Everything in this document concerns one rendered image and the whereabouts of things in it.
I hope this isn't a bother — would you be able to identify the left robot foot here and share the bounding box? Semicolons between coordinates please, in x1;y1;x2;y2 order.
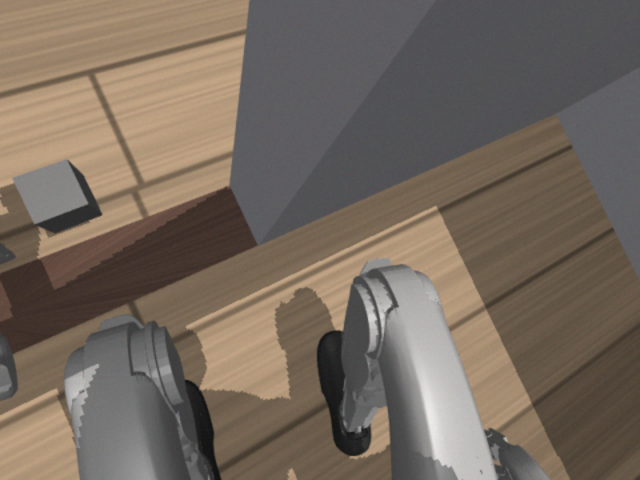
185;380;221;480

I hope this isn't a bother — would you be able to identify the right robot hand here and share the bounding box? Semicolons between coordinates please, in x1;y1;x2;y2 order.
484;428;551;480

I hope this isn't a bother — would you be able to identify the left robot arm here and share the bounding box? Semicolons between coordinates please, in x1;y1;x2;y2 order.
0;331;18;401

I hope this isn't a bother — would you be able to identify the right robot foot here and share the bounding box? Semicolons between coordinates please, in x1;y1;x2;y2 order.
317;330;371;456

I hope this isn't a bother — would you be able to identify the cube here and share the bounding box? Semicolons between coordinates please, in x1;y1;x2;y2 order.
12;159;103;233

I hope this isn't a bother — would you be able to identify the left robot hand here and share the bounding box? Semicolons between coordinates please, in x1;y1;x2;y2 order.
0;243;16;264

